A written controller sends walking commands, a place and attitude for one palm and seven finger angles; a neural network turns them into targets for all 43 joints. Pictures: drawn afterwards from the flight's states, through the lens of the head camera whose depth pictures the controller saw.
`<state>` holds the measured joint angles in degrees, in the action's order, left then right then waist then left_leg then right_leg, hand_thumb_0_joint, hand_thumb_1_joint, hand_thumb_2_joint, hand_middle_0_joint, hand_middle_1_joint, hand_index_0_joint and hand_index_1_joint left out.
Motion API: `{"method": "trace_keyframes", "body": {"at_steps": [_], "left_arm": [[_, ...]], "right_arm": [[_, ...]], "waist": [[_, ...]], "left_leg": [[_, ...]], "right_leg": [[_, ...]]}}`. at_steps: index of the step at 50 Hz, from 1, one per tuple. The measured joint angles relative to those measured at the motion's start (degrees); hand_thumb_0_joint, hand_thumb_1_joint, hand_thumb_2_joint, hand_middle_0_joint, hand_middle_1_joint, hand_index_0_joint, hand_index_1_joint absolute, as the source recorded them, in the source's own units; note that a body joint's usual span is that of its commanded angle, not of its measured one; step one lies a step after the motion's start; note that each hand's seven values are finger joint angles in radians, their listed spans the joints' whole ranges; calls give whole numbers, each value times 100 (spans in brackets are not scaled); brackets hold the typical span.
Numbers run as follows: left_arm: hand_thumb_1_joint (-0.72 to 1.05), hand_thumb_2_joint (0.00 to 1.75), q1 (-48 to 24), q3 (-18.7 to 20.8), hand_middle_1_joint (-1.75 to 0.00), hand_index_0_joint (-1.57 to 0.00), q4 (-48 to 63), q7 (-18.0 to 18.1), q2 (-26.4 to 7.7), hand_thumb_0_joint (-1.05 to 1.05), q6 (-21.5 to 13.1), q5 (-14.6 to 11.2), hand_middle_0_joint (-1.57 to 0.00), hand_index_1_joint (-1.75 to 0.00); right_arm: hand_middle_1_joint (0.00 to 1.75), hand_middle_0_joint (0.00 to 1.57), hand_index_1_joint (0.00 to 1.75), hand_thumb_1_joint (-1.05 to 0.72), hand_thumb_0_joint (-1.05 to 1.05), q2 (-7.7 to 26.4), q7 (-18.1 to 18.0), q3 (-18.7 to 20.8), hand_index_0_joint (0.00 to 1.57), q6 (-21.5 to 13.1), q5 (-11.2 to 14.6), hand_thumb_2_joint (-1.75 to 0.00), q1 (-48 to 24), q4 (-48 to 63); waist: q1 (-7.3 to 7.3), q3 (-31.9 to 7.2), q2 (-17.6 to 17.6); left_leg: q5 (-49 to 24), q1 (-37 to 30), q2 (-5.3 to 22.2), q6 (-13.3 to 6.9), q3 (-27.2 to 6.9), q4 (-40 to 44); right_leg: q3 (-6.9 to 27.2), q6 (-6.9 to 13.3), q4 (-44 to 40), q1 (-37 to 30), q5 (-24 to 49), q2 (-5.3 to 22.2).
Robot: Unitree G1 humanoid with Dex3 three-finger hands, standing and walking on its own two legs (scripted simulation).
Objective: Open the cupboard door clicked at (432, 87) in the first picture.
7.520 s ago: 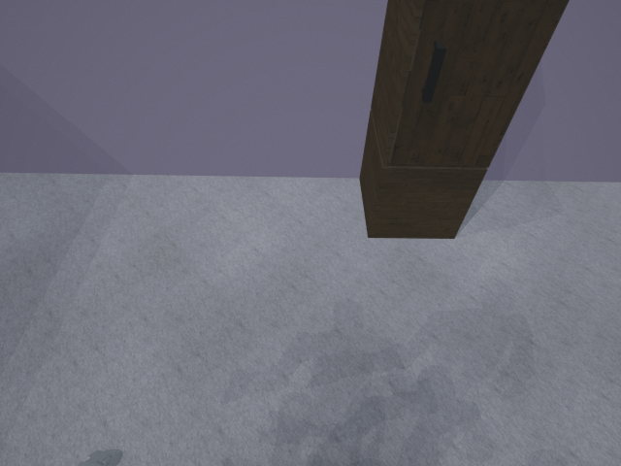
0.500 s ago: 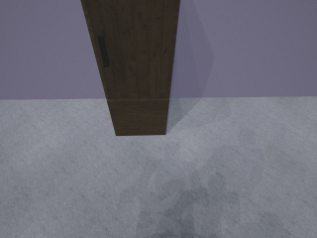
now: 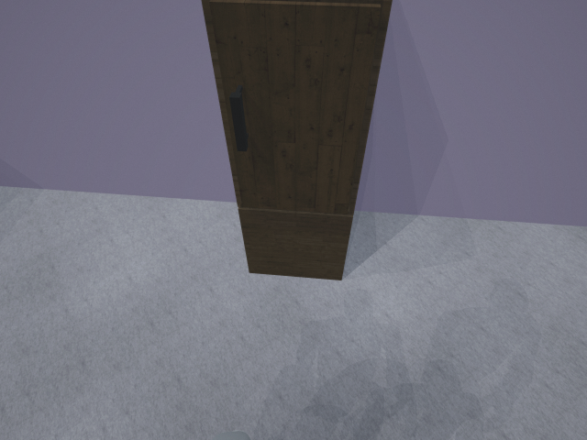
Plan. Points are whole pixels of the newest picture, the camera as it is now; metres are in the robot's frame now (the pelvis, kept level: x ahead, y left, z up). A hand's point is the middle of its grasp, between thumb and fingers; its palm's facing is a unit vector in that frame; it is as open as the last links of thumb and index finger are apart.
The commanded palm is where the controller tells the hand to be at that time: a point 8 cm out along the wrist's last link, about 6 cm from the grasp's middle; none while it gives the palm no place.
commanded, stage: take the last steps up to it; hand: left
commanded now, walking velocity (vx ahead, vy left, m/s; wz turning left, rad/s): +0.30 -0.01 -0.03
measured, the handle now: (241, 118) +0.80 +0.21 -0.01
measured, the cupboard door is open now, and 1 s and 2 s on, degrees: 0 0 0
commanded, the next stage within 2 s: come to a stop and stand still in 0.52 s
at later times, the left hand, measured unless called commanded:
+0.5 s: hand (189, 364) +0.26 +0.22 -0.16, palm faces -0.04 -0.98 -0.21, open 7.4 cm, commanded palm none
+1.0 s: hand (205, 349) +0.30 +0.21 -0.19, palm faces +0.02 -0.98 -0.21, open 7.3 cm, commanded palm none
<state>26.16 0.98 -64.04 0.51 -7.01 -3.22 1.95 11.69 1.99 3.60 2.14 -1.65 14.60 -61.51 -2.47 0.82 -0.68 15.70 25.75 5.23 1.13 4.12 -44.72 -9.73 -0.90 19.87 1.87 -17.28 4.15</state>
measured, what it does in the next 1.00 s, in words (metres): walks ahead: left foot, then right foot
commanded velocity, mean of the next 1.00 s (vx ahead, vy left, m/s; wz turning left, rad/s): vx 0.05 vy -0.01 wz -0.02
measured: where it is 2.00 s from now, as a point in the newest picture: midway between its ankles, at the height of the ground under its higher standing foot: outside the picture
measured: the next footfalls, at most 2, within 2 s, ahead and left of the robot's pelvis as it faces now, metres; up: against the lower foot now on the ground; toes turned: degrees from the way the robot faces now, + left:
left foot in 0.10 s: +0.12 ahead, +0.14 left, +0.00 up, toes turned +8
right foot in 0.60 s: +0.31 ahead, -0.11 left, +0.00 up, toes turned -11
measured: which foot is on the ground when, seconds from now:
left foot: up 0.00-0.08, down 0.10-0.60, up 0.62-0.98, down 1.00-1.00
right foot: down 0.00-0.10, up 0.12-0.58, down 0.60-1.00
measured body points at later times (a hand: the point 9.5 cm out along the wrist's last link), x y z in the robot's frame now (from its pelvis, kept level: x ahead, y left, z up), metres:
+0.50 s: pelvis +0.15 +0.03 +0.00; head +0.16 +0.03 +0.45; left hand +0.26 +0.27 -0.14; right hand +0.08 -0.17 -0.17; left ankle +0.08 +0.14 -0.74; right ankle +0.25 -0.10 -0.71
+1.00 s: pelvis +0.24 +0.02 -0.02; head +0.27 +0.03 +0.43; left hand +0.30 +0.26 -0.18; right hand +0.32 -0.23 -0.16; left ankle +0.28 +0.12 -0.75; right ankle +0.27 -0.10 -0.74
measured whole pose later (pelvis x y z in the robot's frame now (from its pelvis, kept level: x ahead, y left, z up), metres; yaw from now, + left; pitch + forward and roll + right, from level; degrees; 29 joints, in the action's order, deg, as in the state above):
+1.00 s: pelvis +0.24 +0.02 -0.02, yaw -2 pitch -1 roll -1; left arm 10.5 3.0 -58.1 1.7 -10.7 2.1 1.4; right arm 10.8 -0.8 3.3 1.7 -0.9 7.4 -56.7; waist -0.9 5.1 0.4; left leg 14.9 18.5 1.6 0.3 3.5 -34.8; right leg -8.9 0.7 34.2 17.4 -15.2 3.0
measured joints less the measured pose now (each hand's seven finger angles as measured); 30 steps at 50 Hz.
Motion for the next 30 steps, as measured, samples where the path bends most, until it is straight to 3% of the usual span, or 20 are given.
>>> {"method": "trace_keyframes", "body": {"at_steps": [4,6,8,10,12,17,21,27,30], "left_arm": [[90,90,233,41,-29,-20,-234,-6,-14,0,84,-23,-20,-30],[90,90,255,53,-29,-20,-337,-24,-24,0,179,-59,-20,-30],[90,90,141,54,-29,-20,-393,-28,-38,0,304,-62,-20,-30],[90,90,-45,88,-29,-20,-380,-64,-65,0,344,-49,-20,-30],[91,90,-309,135,-29,-20,-262,-92,-134,0,339,-22,-20,-30],[91,90,-996,226,-29,-19,230,-114,-292,0,289,-11,-19,-30],[92,90,-1476,272,-29,-19,495,-114,-384,0,310,-24,-19,-30],[91,90,-1911,257,-29,-19,710,-134,-388,0,301,-42,-19,-30],[91,90,-1973,214,-29,-19,747,-142,-358,0,131,-25,-19,-30]], "right_arm": [[30,20,30,-91,1,-131,-7,-80,20,-194,19,-90,-225,104],[30,20,30,-91,1,-218,-65,-91,20,-375,-2,-90,-356,176],[30,20,30,-91,1,-318,-148,-102,20,-489,4,-90,-410,230],[30,20,30,-93,-1,-334,-254,-45,21,-557,33,-90,-370,285],[30,20,30,-95,-1,-309,-301,-50,21,-593,25,-90,-255,266],[30,20,30,-94,-1,-322,-308,-119,21,-573,28,-90,193,11],[30,20,30,-92,0,-412,-288,-139,20,-523,15,-90,539,-179],[30,20,30,-91,0,-481,-262,-122,20,-432,-50,-90,865,-373],[30,20,30,-91,1,-485,-244,-129,21,-389,-14,-90,1006,-465]], "waist": [[-92,73,129],[-54,152,232],[-18,192,281],[76,158,279],[144,114,282],[179,-1,290],[271,5,269],[520,176,98],[560,257,-11]], "left_leg": [[-70,-555,-105,-107,297,1093],[-230,-661,-179,-273,403,1103],[-1,-792,-194,-343,536,976],[50,-1056,-229,-358,633,1218],[-49,-1334,-298,-356,675,1586],[-179,-1922,-471,-392,716,2323],[-101,-2278,-546,-332,723,2593],[376,-2583,-410,-107,755,2403],[927,-2422,-171,15,707,1564]], "right_leg": [[4,-206,458,-18,-428,123],[162,-122,1507,349,-896,247],[450,25,3013,993,-1162,192],[509,103,4004,1598,-885,159],[477,105,4315,2057,-518,181],[503,11,3931,2747,230,269],[549,-40,3225,2898,556,328],[441,73,1927,2507,499,201],[284,255,1298,2039,747,6]]}}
